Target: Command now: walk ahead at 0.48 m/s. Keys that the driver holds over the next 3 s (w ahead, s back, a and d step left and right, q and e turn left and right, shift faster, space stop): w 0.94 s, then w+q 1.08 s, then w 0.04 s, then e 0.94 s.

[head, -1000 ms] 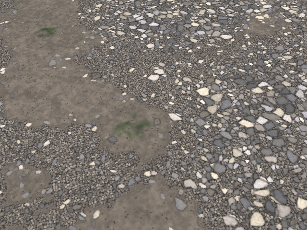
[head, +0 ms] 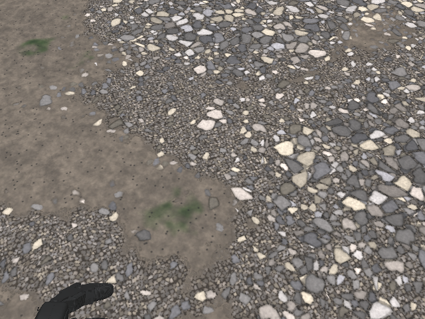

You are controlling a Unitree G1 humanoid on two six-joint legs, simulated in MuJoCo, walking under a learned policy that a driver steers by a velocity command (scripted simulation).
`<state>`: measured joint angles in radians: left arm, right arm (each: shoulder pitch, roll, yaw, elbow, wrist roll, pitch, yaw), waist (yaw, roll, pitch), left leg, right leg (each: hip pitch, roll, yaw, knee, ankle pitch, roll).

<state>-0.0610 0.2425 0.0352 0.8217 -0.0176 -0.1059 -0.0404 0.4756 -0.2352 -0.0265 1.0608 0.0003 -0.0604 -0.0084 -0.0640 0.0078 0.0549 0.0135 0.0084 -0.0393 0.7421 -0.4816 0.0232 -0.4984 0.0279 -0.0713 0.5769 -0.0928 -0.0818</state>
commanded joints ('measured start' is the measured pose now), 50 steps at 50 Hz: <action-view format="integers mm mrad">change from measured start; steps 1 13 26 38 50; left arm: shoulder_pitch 355 321 535 200 56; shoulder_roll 176 162 35 85 129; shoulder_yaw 50 35 -8 31 40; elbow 75 115 131 38 -42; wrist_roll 1 12 9 15 0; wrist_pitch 8 -6 10 29 -6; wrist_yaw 10 39 37 42 -2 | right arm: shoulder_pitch -33 -349 -2 -176 -80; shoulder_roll -133 -76 -288 -159 -200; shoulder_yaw -23 -34 -98 -53 -70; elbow -114 -235 -188 -179 -107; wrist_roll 45 4 3 -1 20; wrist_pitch -64 -32 -40 -49 -3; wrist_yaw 14 -3 33 14 -8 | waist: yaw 171 86 -37 55 72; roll -171 -49 286 42 83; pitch -244 14 -459 -26 -29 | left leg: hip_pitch -730 -645 403 -134 77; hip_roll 4 137 403 196 248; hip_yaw -91 10 -689 -68 -51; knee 651 4 -418 -631 -428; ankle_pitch -11 540 210 554 840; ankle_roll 31 -31 316 195 137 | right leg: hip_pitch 776 293 -130 -200 9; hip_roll -381 -196 40 -174 -56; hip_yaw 707 159 114 120 53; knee -318 -497 658 260 -97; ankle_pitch -323 66 -462 74 17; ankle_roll -225 -141 54 79 6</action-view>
